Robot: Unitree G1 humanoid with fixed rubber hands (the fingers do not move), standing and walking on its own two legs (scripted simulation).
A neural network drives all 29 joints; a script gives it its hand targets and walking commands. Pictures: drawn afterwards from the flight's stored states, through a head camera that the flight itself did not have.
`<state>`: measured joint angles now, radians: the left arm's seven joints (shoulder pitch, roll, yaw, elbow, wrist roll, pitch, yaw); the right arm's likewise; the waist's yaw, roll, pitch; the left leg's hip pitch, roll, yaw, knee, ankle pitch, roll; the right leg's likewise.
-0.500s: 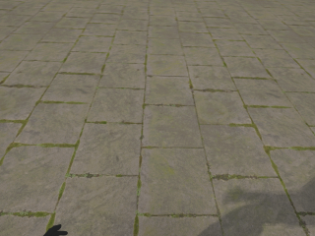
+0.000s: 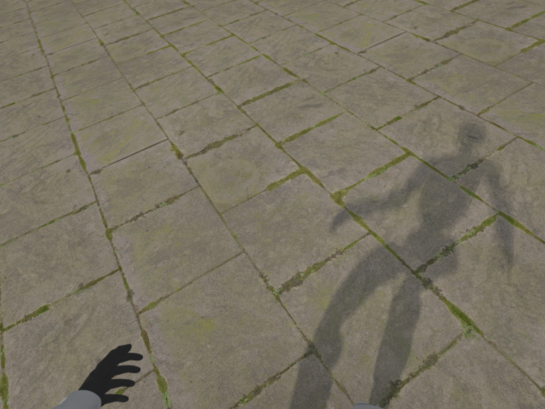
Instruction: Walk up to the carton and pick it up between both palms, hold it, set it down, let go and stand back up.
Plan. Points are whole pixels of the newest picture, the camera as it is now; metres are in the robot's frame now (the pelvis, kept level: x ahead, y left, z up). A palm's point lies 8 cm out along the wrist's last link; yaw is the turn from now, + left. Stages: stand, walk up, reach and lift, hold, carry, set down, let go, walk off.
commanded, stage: walk up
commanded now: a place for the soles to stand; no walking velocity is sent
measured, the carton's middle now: out of the picture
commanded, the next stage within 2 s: none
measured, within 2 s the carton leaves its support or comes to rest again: neither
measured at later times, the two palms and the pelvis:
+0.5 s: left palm (196, 274) +0.39 +0.18 -0.08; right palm out of the picture +0.17 -0.42 -0.02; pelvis +0.18 -0.06 +0.01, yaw -27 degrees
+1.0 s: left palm (359, 151) +0.64 -0.17 -0.04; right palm out of the picture +0.09 -0.53 -0.09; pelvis +0.29 -0.25 -0.01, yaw -49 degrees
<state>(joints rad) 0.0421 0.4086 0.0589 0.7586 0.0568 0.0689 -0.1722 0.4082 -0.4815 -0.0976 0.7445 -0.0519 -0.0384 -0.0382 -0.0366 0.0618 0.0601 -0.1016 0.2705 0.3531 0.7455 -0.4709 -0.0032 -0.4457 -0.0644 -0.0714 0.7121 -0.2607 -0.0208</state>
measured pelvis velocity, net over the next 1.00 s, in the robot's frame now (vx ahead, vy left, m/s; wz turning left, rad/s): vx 0.29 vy -0.25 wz -0.86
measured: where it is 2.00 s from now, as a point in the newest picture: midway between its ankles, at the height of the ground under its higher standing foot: (507, 312)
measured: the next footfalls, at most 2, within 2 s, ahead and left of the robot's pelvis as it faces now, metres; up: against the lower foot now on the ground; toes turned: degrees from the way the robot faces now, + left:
left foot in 0.40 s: +0.33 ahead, -0.01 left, +0.00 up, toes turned -21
right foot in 0.88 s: +0.27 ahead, -0.42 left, +0.00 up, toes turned -49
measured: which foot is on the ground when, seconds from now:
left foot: up 0.00-0.38, down 0.40-0.90, up 0.92-1.00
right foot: down 0.00-0.42, up 0.44-0.86, down 0.88-1.00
